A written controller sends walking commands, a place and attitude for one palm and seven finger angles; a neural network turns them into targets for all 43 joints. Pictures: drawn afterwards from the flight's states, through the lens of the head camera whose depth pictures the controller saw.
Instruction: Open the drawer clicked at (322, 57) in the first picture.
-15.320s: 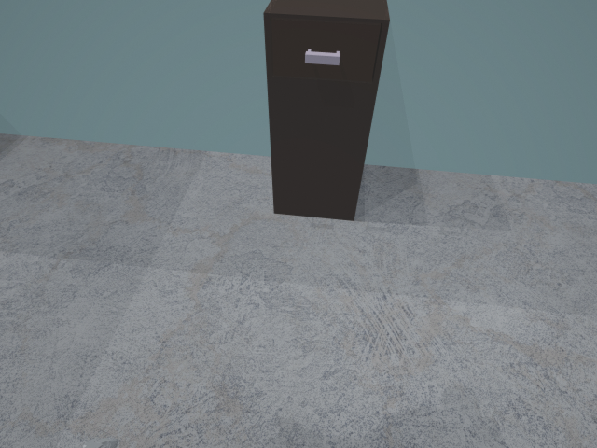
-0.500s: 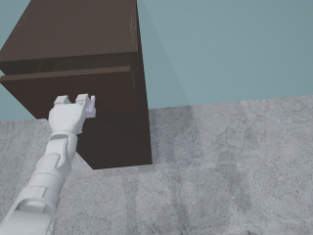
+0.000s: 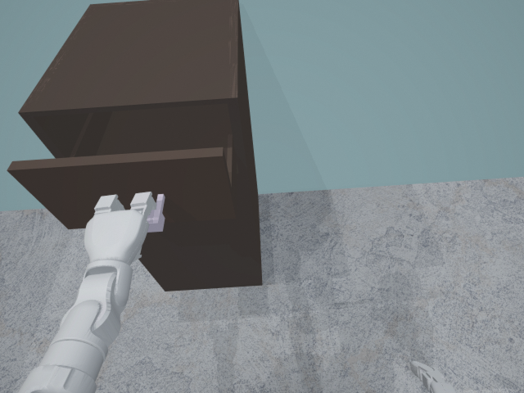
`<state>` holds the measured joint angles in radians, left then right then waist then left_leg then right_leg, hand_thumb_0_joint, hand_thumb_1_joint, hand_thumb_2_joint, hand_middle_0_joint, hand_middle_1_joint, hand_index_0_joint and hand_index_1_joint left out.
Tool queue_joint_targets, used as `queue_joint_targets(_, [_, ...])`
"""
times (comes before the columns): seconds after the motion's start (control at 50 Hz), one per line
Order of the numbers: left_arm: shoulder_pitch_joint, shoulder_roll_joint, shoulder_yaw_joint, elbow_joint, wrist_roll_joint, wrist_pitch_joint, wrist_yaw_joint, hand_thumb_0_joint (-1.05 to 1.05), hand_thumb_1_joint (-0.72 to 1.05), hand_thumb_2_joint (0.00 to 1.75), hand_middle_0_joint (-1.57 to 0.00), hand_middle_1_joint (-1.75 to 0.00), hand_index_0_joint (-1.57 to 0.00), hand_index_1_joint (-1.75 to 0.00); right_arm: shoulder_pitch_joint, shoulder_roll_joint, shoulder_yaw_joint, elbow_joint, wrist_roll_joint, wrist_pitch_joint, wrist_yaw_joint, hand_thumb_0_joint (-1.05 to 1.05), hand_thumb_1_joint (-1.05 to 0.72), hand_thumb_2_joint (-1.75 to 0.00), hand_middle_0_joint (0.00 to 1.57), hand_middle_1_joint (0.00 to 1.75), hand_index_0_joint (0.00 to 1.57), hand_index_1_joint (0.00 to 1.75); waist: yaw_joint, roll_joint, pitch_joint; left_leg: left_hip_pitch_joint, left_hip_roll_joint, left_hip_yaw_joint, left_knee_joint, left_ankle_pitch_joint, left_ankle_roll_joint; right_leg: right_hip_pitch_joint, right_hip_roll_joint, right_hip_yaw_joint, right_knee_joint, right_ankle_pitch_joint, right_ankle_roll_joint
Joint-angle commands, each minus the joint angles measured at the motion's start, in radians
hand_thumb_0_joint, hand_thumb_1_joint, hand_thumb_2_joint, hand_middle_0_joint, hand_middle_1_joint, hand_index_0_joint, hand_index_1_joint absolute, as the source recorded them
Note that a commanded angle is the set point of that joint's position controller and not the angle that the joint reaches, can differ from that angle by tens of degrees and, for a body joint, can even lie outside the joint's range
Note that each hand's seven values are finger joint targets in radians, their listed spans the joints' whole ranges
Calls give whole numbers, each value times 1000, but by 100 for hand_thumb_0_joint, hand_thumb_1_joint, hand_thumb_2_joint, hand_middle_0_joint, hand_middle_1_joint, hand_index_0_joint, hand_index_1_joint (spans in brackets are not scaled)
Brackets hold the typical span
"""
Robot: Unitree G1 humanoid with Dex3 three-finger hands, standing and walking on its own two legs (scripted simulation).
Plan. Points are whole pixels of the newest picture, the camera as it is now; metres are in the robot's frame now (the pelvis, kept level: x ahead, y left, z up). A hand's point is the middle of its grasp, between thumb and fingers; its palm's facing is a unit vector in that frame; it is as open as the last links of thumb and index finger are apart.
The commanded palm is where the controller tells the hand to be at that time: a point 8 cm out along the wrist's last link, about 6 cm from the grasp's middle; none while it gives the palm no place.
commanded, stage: pull the drawer open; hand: left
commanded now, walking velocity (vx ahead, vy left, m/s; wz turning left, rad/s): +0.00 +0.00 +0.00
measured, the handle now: (132, 211) +0.40 +0.25 +0.03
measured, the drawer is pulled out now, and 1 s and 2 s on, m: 0.13 0.24 0.30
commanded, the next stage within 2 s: open the thumb to release the handle in 1.78 s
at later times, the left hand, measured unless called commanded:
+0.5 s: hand (125, 279) +0.29 +0.23 +0.01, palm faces +0.01 -0.04 -1.00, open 6.3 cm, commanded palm +0.24 +0.24 +0.06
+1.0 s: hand (117, 317) +0.23 +0.23 +0.01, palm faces +0.01 -0.06 -1.00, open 6.2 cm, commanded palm +0.19 +0.23 +0.06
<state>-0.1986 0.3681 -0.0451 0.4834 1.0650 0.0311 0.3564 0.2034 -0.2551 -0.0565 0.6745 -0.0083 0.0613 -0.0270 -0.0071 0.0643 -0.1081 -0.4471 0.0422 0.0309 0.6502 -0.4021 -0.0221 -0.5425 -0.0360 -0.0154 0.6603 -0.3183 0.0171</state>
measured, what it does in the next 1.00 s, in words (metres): stands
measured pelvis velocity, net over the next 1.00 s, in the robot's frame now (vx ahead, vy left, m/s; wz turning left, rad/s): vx -0.01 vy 0.00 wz -0.01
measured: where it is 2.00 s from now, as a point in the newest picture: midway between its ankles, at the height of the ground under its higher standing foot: outside the picture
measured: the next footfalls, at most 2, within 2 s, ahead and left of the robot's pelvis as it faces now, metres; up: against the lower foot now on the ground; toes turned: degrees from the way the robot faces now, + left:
none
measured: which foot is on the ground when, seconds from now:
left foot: down 0.00-1.00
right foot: down 0.00-1.00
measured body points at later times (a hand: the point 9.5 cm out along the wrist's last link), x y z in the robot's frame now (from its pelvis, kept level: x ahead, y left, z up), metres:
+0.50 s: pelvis -0.01 +0.00 +0.00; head +0.02 -0.03 +0.45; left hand +0.28 +0.23 +0.06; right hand +0.15 -0.25 -0.12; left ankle -0.06 +0.13 -0.72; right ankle +0.00 -0.13 -0.72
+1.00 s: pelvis -0.01 +0.00 +0.00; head +0.01 -0.03 +0.45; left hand +0.22 +0.23 +0.06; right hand +0.18 -0.23 -0.11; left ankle -0.06 +0.13 -0.72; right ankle +0.00 -0.13 -0.72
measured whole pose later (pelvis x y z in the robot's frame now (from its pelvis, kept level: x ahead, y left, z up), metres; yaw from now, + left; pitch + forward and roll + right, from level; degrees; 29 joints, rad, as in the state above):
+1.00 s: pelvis -0.01 +0.00 +0.00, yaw -1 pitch +7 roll +1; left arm 0.24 0.33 -0.08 0.09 1.08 0.05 0.38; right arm 0.12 -0.23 -0.03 0.65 -0.03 0.01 -0.02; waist 0.05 0.06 -0.08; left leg -0.36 0.04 0.04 0.65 -0.40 -0.03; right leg -0.47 -0.03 0.00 0.68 -0.33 0.01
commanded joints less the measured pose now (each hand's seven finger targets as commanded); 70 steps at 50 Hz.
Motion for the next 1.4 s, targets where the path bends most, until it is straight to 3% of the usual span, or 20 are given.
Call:
queue_joint_targets(0.0, [-153, 180, 82, -242, -10, 4, 49, 0, 90, 90, -40, -135, -40, -135, -36, -118, -45, -118, -3, -48, -11, 0, -90, -90, 20, 30, 20, 30, 29, -29, -301, 96, -60, 22, -38, 554, 35, 272, 53, -37, -21, 480, -46])
queue_joint_targets(0.12, [-101, 169, 81, -297, -12, 3, 56, 0, 90, 90, -40, -135, -40, -135, -53, -116, -44, -122, -6, -63, -14, 0, -90, -90, 20, 30, 20, 30, 41, -35, -296, 106, -59, 22, -47, 543, 33, 276, 52, -36, -24, 460, -47])
queue_joint_targets(0.16, [-61, 198, 112, -304, -13, 6, 58, 0, 90, 90, -40, -135, -40, -135, -63, -119, -43, -123, -7, -66, -16, 0, -90, -90, 20, 30, 20, 30, 49, -54, -301, 102, -61, 23, -50, 527, 33, 296, 52, -31, -28, 460, -48])
queue_joint_targets(0.2, [-51, 195, 112, -288, -17, 11, 55, 0, 90, 90, -40, -135, -40, -135, -75, -116, -38, -124, -3, -67, -20, 0, -90, -90, 20, 30, 20, 30, 47, -70, -250, 74, -66, 26, -60, 465, 33, 283, 51, -34, -32, 427, -47])
queue_joint_targets(0.26, [-30, 201, 120, -313, -10, 10, 59, 0, 90, 90, -40, -135, -40, -135, -86, -114, -38, -128, -5, -72, -22, 0, -90, -90, 20, 30, 20, 30, 60, -41, -267, 90, -66, 26, -64, 474, 31, 291, 53, -29, -33, 407, -52])
queue_joint_targets(0.28, [-31, 168, 86, -321, -11, 13, 58, 0, 90, 90, -40, -135, -40, -135, -89, -109, -34, -132, -4, -75, -21, 0, -90, -90, 20, 30, 20, 30, 55, -20, -247, 93, -66, 25, -66, 465, 30, 274, 50, -34, -34, 397, -51])
queue_joint_targets(0.3, [-45, 182, 101, -322, -11, 11, 60, 0, 90, 90, -40, -135, -40, -135, -86, -110, -36, -126, -4, -77, -22, 0, -90, -90, 20, 30, 20, 30, 52, -34, -245, 96, -64, 24, -66, 463, 30, 269, 53, -34, -34, 392, -52])
queue_joint_targets(0.36, [41, 174, 107, -360, -14, 11, 60, 0, 90, 90, -40, -135, -40, -135, -96, -108, -36, -139, -8, -82, -19, 0, -90, -90, 20, 30, 20, 30, 70, -46, -279, 107, -64, 24, -63, 502, 29, 301, 51, -31, -31, 424, -51])
queue_joint_targets(0.46, [132, 196, 141, -416, -20, 11, 61, 0, 90, 90, -40, -135, -40, -135, -126, -106, -31, -150, -9, -89, -17, 0, -90, -90, 20, 30, 20, 30, 82, -48, -244, 96, -64, 24, -71, 484, 27, 307, 50, -26, -34, 419, -51])
queue_joint_targets(0.48, [157, 161, 112, -442, -20, 12, 61, 0, 90, 90, -40, -135, -40, -135, -129, -99, -30, -154, -10, -91, -14, 0, -90, -90, 20, 30, 20, 30, 83, -27, -251, 112, -63, 26, -69, 496, 27, 301, 48, -26, -31, 426, -50])
queue_joint_targets(0.58, [225, 138, 99, -513, -18, 18, 73, 0, 90, 90, -40, -135, -40, -135, -150, -94, -25, -163, -13, -96, -6, 0, -90, -90, 20, 30, 20, 30, 83, -17, -222, 118, -61, 25, -66, 489, 22, 279, 50, -30, -31, 397, -51])
queue_joint_targets(0.66, [220, 162, 122, -513, -10, 21, 81, 0, 90, 90, -40, -135, -40, -135, -156, -96, -23, -155, -17, -97, -13, 0, -90, -90, 20, 30, 20, 30, 80, -63, -211, 107, -65, 22, -69, 437, 23, 281, 53, -26, -37, 373, -52])
queue_joint_targets(0.7, [261, 143, 109, -539, -8, 22, 84, 0, 90, 90, -40, -135, -40, -135, -164, -87, -23, -157, -17, -101, -11, 0, -90, -90, 20, 30, 20, 30, 90, -28, -219, 121, -65, 24, -66, 462, 23, 281, 51, -26, -31, 390, -52])
queue_joint_targets(0.82, [335, 105, 76, -579, -9, 29, 79, 0, 90, 90, -40, -135, -40, -135, -184, -79, -15, -163, -21, -99, -5, 0, -90, -90, 20, 30, 20, 30, 90, -45, -183, 120, -65, 21, -64, 449, 22, 269, 52, -30, -33, 379, -50])
queue_joint_targets(0.9, [351, 122, 91, -602, -3, 28, 77, 0, 90, 90, -40, -135, -40, -135, -190, -78, -12, -167, -26, -99, -7, 0, -90, -90, 20, 30, 20, 30, 94, -58, -185, 117, -66, 19, -64, 426, 23, 273, 53, -26, -33, 367, -50])
queue_joint_targets(0.98, [486, 104, 92, -664, -8, 27, 77, 0, 90, 90, -40, -135, -40, -135, -198, -70, -11, -181, -27, -99, 4, 0, -90, -90, 20, 30, 20, 30, 110, -33, -193, 129, -62, 19, -56, 485, 19, 283, 52, -21, -24, 402, -51])
queue_joint_targets(1.14, [551, 92, 79, -748, -5, 18, 86, 0, 90, 90, -40, -135, -40, -135, -204, -67, -8, -193, -36, -96, 14, 0, -90, -90, 20, 30, 20, 30, 99, -37, -164, 119, -59, 12, -39, 451, 22, 248, 54, -18, -15, 381, -51])
queue_joint_targets(1.26, [637, 133, 136, -751, -3, 13, 102, 0, 90, 90, -40, -135, -40, -135, -210, -66, -7, -196, -39, -97, 9, 0, -90, -90, 20, 30, 20, 30, 115, -44, -164, 100, -66, 10, -31, 413, 21, 252, 56, -7, -10, 368, -55])
queue_joint_targets(1.28, [652, 107, 113, -738, -3, 14, 102, 0, 90, 90, -40, -135, -40, -135, -212, -61, -4, -194, -39, -97, 9, 0, -90, -90, 20, 30, 20, 30, 113, -54, -151, 98, -66, 13, -28, 401, 23, 245, 56, -7, -10, 370, -53])
queue_joint_targets(1.38, [704, 121, 131, -771, -7, 11, 106, 0, 90, 90, -40, -135, -40, -135, -214, -60, -4, -200, -40, -97, 12, 0, -90, -90, 20, 30, 20, 30, 119, -49, -147, 92, -67, 11, -21, 405, 24, 243, 55, 0, -4, 379, -54])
